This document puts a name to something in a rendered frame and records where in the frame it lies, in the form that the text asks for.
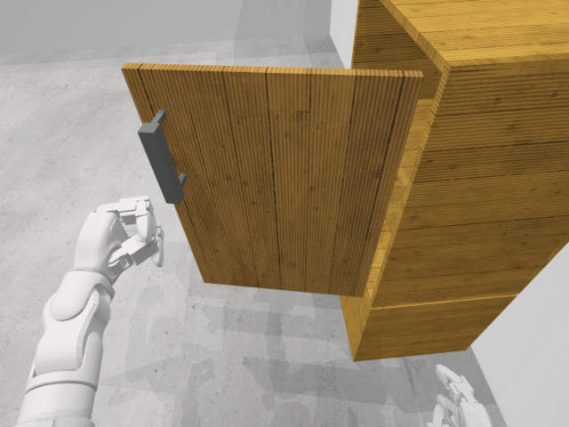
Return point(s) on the cupboard door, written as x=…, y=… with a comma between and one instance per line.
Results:
x=289, y=170

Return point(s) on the robot left forearm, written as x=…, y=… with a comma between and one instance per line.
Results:
x=65, y=372

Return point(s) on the handle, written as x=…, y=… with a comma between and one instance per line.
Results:
x=159, y=156

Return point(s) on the robot right hand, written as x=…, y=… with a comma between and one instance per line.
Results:
x=470, y=413

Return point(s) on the robot left hand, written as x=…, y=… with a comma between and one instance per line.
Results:
x=105, y=247

